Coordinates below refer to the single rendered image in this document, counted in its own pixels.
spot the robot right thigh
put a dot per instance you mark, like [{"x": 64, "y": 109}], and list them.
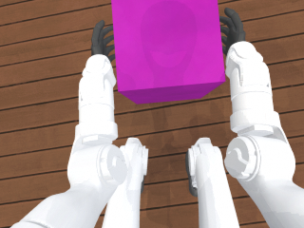
[{"x": 216, "y": 206}]

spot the robot right hand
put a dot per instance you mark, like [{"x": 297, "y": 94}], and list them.
[{"x": 234, "y": 32}]

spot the robot right upper arm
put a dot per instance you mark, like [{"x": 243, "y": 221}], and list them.
[{"x": 264, "y": 167}]

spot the robot thigh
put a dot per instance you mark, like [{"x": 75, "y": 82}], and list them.
[
  {"x": 123, "y": 208},
  {"x": 216, "y": 206}
]

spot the robot left thigh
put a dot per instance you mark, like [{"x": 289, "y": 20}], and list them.
[{"x": 123, "y": 208}]

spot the robot left upper arm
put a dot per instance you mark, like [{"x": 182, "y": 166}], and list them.
[{"x": 94, "y": 174}]

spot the carton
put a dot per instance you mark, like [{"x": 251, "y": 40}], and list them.
[{"x": 167, "y": 50}]

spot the robot left hand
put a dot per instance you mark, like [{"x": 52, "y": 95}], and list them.
[{"x": 99, "y": 41}]

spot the robot right forearm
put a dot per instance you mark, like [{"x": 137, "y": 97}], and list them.
[{"x": 251, "y": 94}]

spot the robot left forearm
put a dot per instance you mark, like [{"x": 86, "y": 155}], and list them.
[{"x": 96, "y": 105}]

